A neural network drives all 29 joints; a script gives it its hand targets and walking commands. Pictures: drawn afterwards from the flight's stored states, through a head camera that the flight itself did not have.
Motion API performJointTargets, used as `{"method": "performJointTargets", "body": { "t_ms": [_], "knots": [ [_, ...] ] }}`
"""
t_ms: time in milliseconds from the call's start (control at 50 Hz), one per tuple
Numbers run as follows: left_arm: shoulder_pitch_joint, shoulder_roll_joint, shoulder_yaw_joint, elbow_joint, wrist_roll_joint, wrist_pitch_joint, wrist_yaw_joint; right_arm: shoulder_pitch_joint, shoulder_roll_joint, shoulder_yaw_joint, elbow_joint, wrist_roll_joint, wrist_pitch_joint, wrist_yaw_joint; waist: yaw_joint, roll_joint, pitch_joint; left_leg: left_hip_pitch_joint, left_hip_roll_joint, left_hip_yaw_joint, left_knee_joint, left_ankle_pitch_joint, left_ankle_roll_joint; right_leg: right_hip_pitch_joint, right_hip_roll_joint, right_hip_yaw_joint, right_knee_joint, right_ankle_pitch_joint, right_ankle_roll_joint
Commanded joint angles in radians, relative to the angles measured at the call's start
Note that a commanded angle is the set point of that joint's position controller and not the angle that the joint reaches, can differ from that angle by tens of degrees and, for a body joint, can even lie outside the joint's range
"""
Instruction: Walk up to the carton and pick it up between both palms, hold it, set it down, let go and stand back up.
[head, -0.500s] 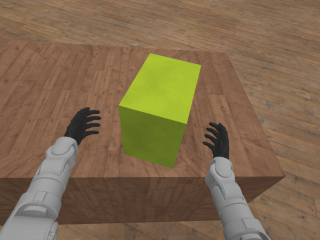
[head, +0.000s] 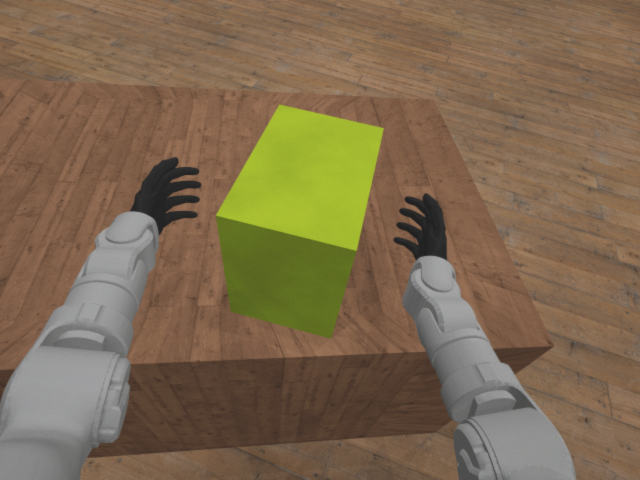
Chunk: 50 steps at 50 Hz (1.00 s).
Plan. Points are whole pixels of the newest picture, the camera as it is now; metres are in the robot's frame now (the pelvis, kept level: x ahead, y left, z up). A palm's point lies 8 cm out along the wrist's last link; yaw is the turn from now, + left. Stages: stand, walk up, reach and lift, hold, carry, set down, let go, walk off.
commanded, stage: reach and lift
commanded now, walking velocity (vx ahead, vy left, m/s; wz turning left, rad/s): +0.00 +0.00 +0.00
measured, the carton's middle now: (305, 222) +0.50 -0.02 -0.01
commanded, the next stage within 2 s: none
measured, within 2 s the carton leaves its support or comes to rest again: neither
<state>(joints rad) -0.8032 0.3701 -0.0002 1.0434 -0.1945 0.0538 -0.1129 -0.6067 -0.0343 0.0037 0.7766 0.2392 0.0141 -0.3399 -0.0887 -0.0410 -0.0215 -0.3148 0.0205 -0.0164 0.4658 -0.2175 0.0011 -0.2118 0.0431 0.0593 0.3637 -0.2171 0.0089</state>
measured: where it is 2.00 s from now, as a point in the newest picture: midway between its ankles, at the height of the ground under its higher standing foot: outside the picture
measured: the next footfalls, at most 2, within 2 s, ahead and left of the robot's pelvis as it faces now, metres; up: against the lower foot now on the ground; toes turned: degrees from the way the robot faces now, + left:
none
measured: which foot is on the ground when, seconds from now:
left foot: down 0.00-1.00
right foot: down 0.00-1.00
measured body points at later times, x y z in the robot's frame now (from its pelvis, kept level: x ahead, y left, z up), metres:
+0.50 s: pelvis -0.01 +0.00 +0.00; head +0.03 +0.05 +0.44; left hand +0.49 +0.19 +0.13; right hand +0.42 -0.18 +0.13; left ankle +0.01 +0.11 -0.74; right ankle -0.02 -0.13 -0.74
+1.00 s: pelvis +0.01 -0.01 +0.00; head +0.07 +0.05 +0.44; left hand +0.52 +0.17 +0.12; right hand +0.46 -0.17 +0.12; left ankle +0.01 +0.11 -0.74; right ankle -0.02 -0.13 -0.74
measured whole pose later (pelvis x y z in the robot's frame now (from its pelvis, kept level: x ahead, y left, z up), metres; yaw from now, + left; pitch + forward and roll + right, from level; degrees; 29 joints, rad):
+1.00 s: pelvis +0.01 -0.01 +0.00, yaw +2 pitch +18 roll -2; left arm -1.30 0.42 -0.15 1.63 -0.29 -0.07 -0.08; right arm -1.08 -0.04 -0.12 1.20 0.23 0.05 -0.29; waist -0.22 -0.04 -0.20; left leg -0.59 0.01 -0.07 0.46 -0.18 -0.01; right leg -0.47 0.04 0.00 0.36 -0.20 0.00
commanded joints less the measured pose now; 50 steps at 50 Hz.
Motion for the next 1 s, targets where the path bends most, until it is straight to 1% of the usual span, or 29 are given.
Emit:
{"method": "performJointTargets", "body": {
  "t_ms": [0,80,100,140,220,260,300,380,400,420,440,480,500,520,540,560,580,600,620,640,680,700,740,800,840,880,900,920,980],
  "knots": [
    [-0.53,0.158,0.004,-0.125,-0.023,-0.067,0.014,-0.524,-0.093,-0.032,-0.202,-0.011,-0.039,0.007,-0.024,0.103,-0.542,0.242,-0.008,0.066,0.008,0.345,-0.018,0.105,-0.007,-0.093,0.026,0.473,0.014],
    [-0.619,0.173,-0.026,-0.038,-0.051,-0.084,0.027,-0.595,-0.107,-0.061,-0.147,-0.016,-0.019,0.011,-0.046,0.112,-0.579,0.225,-0.006,0.058,0.019,0.324,-0.02,0.066,-0.008,-0.097,0.033,0.44,0.01],
    [-0.621,0.176,-0.033,-0.024,-0.047,-0.084,0.03,-0.591,-0.112,-0.064,-0.119,-0.01,-0.015,0.013,-0.042,0.134,-0.59,0.238,-0.006,0.058,0.024,0.345,-0.026,0.054,-0.006,-0.095,0.035,0.451,0.006],
    [-0.654,0.186,-0.046,0.017,-0.056,-0.085,0.033,-0.609,-0.123,-0.07,-0.068,0.001,0.001,0.017,-0.051,0.16,-0.587,0.243,-0.004,0.051,0.029,0.335,-0.037,0.023,-0.006,-0.104,0.03,0.419,0.003],
    [-0.755,0.193,-0.095,0.097,-0.086,-0.086,0.043,-0.723,-0.143,-0.091,-0.028,0.015,0.025,0.025,-0.07,0.17,-0.61,0.237,0.005,0.038,0.032,0.328,-0.039,-0.028,-0.009,-0.111,0.028,0.396,-0.004],
    [-0.758,0.189,-0.12,0.131,-0.087,-0.087,0.049,-0.722,-0.156,-0.09,0.006,0.026,0.03,0.032,-0.072,0.196,-0.623,0.267,0.005,0.031,0.037,0.366,-0.049,-0.054,0.001,-0.123,0.026,0.395,-0.011],
    [-0.826,0.19,-0.147,0.144,-0.112,-0.097,0.052,-0.78,-0.17,-0.098,0.022,0.035,0.033,0.037,-0.086,0.214,-0.657,0.27,0.007,0.028,0.053,0.368,-0.058,-0.084,-0.003,-0.127,0.023,0.381,-0.015],
    [-0.887,0.191,-0.172,0.182,-0.136,-0.108,0.061,-0.847,-0.195,-0.107,0.051,0.036,0.043,0.051,-0.088,0.21,-0.708,0.288,0.013,0.017,0.065,0.394,-0.063,-0.123,0.001,-0.144,0.029,0.383,-0.02],
    [-0.892,0.191,-0.187,0.206,-0.142,-0.105,0.059,-0.845,-0.201,-0.109,0.07,0.04,0.048,0.053,-0.105,0.216,-0.7,0.29,0.014,0.013,0.063,0.396,-0.062,-0.126,0.002,-0.143,0.027,0.389,-0.02],
    [-0.891,0.186,-0.188,0.23,-0.148,-0.105,0.056,-0.867,-0.195,-0.096,0.061,0.046,0.05,0.055,-0.09,0.205,-0.704,0.282,0.011,0.014,0.062,0.398,-0.061,-0.122,-0.001,-0.143,0.026,0.4,-0.017],
    [-0.896,0.173,-0.206,0.244,-0.157,-0.104,0.052,-0.878,-0.194,-0.097,0.067,0.046,0.051,0.055,-0.106,0.197,-0.704,0.282,0.011,0.012,0.06,0.397,-0.057,-0.118,-0.001,-0.147,0.025,0.411,-0.018],
    [-0.939,0.186,-0.208,0.28,-0.164,-0.109,0.047,-0.924,-0.201,-0.103,0.084,0.04,0.058,0.057,-0.11,0.184,-0.697,0.256,0.008,0.008,0.048,0.359,-0.051,-0.125,-0.007,-0.147,0.019,0.392,-0.016],
    [-0.966,0.186,-0.221,0.3,-0.175,-0.112,0.048,-0.947,-0.206,-0.112,0.097,0.039,0.061,0.057,-0.115,0.193,-0.692,0.241,0.008,0.009,0.042,0.327,-0.05,-0.141,-0.014,-0.145,0.017,0.364,-0.017],
    [-0.968,0.182,-0.231,0.322,-0.184,-0.112,0.048,-0.94,-0.202,-0.116,0.125,0.032,0.065,0.056,-0.127,0.191,-0.672,0.225,0.008,0.008,0.035,0.294,-0.05,-0.148,-0.016,-0.142,0.011,0.341,-0.017],
    [-1.002,0.179,-0.237,0.314,-0.183,-0.115,0.051,-0.978,-0.208,-0.125,0.113,0.027,0.064,0.055,-0.122,0.19,-0.704,0.23,0.008,0.006,0.035,0.31,-0.048,-0.149,-0.016,-0.141,0.009,0.353,-0.017],
    [-0.996,0.169,-0.247,0.303,-0.185,-0.115,0.056,-0.964,-0.211,-0.125,0.107,0.03,0.059,0.057,-0.124,0.212,-0.729,0.245,0.005,-0.001,0.039,0.337,-0.055,-0.152,-0.015,-0.146,0.012,0.376,-0.019],
    [-0.994,0.159,-0.245,0.317,-0.189,-0.117,0.056,-0.966,-0.207,-0.113,0.125,0.03,0.057,0.062,-0.121,0.205,-0.737,0.255,0.006,-0.001,0.048,0.357,-0.057,-0.159,-0.01,-0.148,0.015,0.386,-0.02],
    [-0.996,0.165,-0.24,0.334,-0.184,-0.117,0.055,-0.968,-0.206,-0.117,0.149,0.033,0.058,0.065,-0.126,0.208,-0.736,0.262,0.006,-0.003,0.051,0.373,-0.056,-0.162,-0.01,-0.15,0.014,0.401,-0.019],
    [-0.998,0.173,-0.221,0.348,-0.171,-0.118,0.053,-0.972,-0.205,-0.113,0.157,0.029,0.058,0.063,-0.115,0.201,-0.737,0.262,0.0,0.006,0.051,0.374,-0.056,-0.155,-0.012,-0.146,0.015,0.413,-0.017],
    [-1.004,0.188,-0.212,0.361,-0.165,-0.117,0.051,-0.966,-0.203,-0.124,0.177,0.024,0.06,0.058,-0.124,0.192,-0.731,0.254,0.0,0.002,0.049,0.366,-0.05,-0.148,-0.016,-0.147,0.017,0.432,-0.013],
    [-1.031,0.177,-0.215,0.348,-0.156,-0.119,0.051,-0.993,-0.205,-0.129,0.18,0.025,0.057,0.058,-0.125,0.204,-0.735,0.237,-0.006,0.005,0.037,0.352,-0.053,-0.137,-0.019,-0.143,0.016,0.446,-0.008],
    [-1.023,0.182,-0.209,0.377,-0.154,-0.119,0.051,-0.996,-0.197,-0.127,0.176,0.021,0.056,0.055,-0.116,0.204,-0.728,0.218,-0.006,0.005,0.036,0.35,-0.047,-0.14,-0.025,-0.136,0.017,0.457,-0.007],
    [-1.054,0.18,-0.213,0.38,-0.156,-0.128,0.049,-1.009,-0.195,-0.139,0.207,0.011,0.052,0.054,-0.133,0.201,-0.743,0.211,-0.008,0.005,0.042,0.349,-0.049,-0.144,-0.029,-0.138,0.02,0.467,-0.003],
    [-1.035,0.178,-0.2,0.405,-0.14,-0.137,0.049,-1.004,-0.187,-0.129,0.225,0.012,0.038,0.054,-0.124,0.216,-0.764,0.209,-0.013,0.007,0.056,0.388,-0.05,-0.134,-0.031,-0.137,0.03,0.531,0.0],
    [-1.031,0.162,-0.192,0.381,-0.131,-0.149,0.043,-0.992,-0.179,-0.131,0.212,0.005,0.022,0.053,-0.127,0.218,-0.808,0.223,-0.015,0.007,0.064,0.446,-0.052,-0.106,-0.032,-0.138,0.041,0.606,0.003],
    [-0.985,0.153,-0.168,0.413,-0.107,-0.162,0.035,-0.943,-0.16,-0.131,0.242,-0.012,0.007,0.052,-0.131,0.204,-0.787,0.216,-0.018,0.008,0.062,0.452,-0.051,-0.098,-0.031,-0.138,0.045,0.622,0.008],
    [-0.966,0.152,-0.151,0.433,-0.093,-0.168,0.03,-0.937,-0.153,-0.127,0.249,-0.017,0.002,0.051,-0.124,0.188,-0.768,0.206,-0.02,0.01,0.062,0.457,-0.049,-0.094,-0.033,-0.136,0.045,0.628,0.012],
    [-0.958,0.153,-0.145,0.426,-0.086,-0.173,0.028,-0.925,-0.157,-0.127,0.247,-0.019,-0.007,0.049,-0.12,0.204,-0.765,0.204,-0.022,0.009,0.062,0.454,-0.05,-0.092,-0.034,-0.135,0.045,0.627,0.014],
    [-0.96,0.143,-0.12,0.418,-0.07,-0.189,0.03,-0.931,-0.14,-0.151,0.235,-0.041,-0.037,0.041,-0.124,0.198,-0.773,0.176,-0.021,0.012,0.072,0.459,-0.051,-0.103,-0.031,-0.133,0.052,0.631,0.017]
  ]
}}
